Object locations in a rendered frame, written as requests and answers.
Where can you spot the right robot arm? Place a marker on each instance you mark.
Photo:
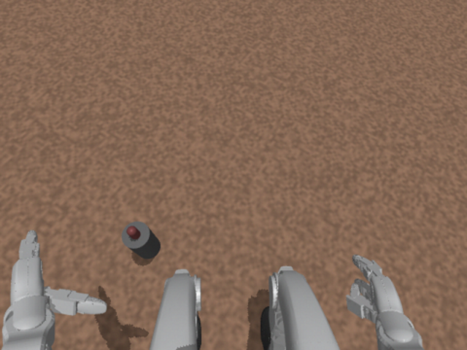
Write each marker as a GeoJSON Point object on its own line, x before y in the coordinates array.
{"type": "Point", "coordinates": [395, 331]}

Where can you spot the bottle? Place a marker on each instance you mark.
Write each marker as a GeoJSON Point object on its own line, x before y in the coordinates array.
{"type": "Point", "coordinates": [141, 240]}

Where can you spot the right robot hand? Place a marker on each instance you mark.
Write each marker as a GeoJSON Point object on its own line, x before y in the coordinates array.
{"type": "Point", "coordinates": [377, 297]}

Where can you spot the left robot hand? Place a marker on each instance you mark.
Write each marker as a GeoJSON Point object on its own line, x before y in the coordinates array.
{"type": "Point", "coordinates": [27, 281]}

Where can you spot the left robot arm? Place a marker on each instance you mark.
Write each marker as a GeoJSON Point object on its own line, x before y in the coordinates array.
{"type": "Point", "coordinates": [29, 324]}

